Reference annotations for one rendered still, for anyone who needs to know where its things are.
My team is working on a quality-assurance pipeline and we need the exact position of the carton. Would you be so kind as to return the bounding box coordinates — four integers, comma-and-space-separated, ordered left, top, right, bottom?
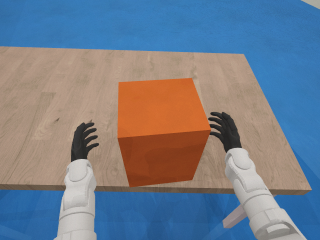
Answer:
117, 78, 211, 188

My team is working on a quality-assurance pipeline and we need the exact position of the robot left forearm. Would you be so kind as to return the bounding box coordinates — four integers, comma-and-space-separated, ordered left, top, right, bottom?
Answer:
54, 159, 97, 240

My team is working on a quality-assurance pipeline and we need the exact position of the robot left hand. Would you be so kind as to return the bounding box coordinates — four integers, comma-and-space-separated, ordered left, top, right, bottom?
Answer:
71, 122, 99, 162

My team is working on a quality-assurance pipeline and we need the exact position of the robot right forearm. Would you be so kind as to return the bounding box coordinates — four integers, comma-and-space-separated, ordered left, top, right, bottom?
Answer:
224, 148, 307, 240

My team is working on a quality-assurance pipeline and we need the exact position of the robot right hand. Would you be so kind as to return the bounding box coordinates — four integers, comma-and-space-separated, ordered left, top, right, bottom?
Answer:
208, 112, 242, 153

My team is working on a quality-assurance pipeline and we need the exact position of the table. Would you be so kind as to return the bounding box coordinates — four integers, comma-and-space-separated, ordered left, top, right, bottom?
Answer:
0, 46, 312, 229

